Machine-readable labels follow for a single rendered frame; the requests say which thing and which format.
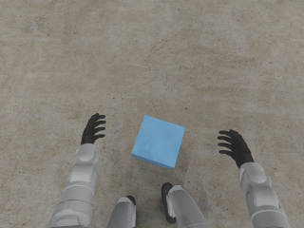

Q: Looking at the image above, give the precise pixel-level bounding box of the right robot forearm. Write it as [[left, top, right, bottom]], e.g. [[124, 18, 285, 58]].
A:
[[238, 161, 291, 228]]

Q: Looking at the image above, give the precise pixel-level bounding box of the carton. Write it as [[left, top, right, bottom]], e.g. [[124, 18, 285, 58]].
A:
[[131, 115, 185, 169]]

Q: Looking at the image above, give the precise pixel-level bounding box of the robot foot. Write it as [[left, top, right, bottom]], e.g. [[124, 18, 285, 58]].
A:
[[161, 182, 177, 224], [126, 196, 136, 228]]

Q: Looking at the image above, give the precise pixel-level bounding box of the left robot forearm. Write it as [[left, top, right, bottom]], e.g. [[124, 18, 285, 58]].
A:
[[47, 143, 100, 228]]

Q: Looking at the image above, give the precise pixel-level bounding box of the robot left hand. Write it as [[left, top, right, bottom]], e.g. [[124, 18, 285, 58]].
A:
[[81, 113, 106, 145]]

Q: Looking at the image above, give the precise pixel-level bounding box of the robot right hand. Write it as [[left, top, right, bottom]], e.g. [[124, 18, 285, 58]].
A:
[[218, 129, 254, 168]]

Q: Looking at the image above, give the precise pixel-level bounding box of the robot right foot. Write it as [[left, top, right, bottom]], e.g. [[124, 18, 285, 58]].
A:
[[161, 182, 177, 224]]

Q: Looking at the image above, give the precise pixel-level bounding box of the robot left foot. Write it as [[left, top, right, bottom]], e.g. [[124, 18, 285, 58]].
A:
[[126, 196, 136, 228]]

